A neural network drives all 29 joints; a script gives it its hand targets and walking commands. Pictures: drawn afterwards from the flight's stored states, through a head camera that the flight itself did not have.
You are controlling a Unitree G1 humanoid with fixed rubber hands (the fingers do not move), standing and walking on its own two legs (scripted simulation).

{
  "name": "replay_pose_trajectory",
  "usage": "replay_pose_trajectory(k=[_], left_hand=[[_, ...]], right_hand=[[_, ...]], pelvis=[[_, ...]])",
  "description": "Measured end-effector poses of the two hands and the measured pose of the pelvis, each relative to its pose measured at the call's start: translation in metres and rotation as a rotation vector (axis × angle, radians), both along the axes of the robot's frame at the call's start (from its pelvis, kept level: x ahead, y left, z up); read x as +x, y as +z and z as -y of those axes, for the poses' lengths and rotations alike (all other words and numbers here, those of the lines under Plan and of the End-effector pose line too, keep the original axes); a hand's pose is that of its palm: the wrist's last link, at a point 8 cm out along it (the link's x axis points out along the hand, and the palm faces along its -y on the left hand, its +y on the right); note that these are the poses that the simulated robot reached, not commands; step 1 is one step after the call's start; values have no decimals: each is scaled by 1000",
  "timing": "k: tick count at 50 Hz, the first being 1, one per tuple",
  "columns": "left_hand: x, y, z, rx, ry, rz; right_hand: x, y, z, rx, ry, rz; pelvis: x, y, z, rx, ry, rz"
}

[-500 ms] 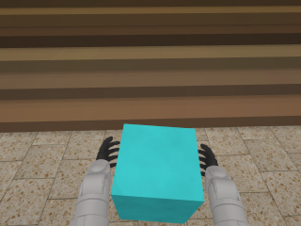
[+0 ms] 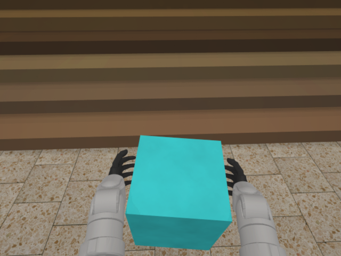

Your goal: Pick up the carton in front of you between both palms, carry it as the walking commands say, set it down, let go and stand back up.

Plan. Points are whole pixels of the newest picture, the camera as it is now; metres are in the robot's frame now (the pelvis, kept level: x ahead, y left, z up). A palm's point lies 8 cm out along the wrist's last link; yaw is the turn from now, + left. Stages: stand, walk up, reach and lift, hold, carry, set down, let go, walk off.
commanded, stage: reach and lift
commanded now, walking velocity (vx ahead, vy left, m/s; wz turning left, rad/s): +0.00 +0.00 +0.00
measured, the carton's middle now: (176, 195) +0.31 +0.01 -0.04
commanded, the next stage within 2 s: hold in 0.52 s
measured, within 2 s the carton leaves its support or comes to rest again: neither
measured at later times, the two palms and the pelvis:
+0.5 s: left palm (116, 178) +0.30 +0.15 +0.05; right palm (240, 186) +0.30 -0.15 +0.03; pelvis +0.01 +0.00 +0.00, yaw +0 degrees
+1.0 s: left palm (116, 176) +0.30 +0.15 +0.06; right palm (244, 185) +0.29 -0.15 +0.05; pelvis +0.01 +0.00 +0.00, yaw +1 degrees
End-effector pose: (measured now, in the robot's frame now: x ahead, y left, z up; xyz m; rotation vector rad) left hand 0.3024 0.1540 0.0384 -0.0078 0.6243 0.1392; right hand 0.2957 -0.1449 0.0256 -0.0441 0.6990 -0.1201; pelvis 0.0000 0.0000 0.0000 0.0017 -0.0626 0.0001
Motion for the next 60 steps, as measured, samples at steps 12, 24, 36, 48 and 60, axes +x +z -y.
replay_pose_trajectory(k=[12,24,36,48,60], left_hand=[[2,2,2,17,-9,-16],[-1,8,1,31,-11,-19],[-1,24,4,27,-14,14],[-8,22,6,19,-20,0],[30,40,-11,-20,3,24]], right_hand=[[2,1,2,-13,12,-16],[0,6,1,-15,21,-18],[-2,22,4,-2,0,15],[-12,21,6,-15,-2,2],[26,41,-10,21,-32,26]], pelvis=[[8,3,3,1,3,2],[13,4,4,1,2,18],[11,4,2,0,8,43],[7,1,2,-2,15,20],[52,-7,-12,-3,-26,-109]])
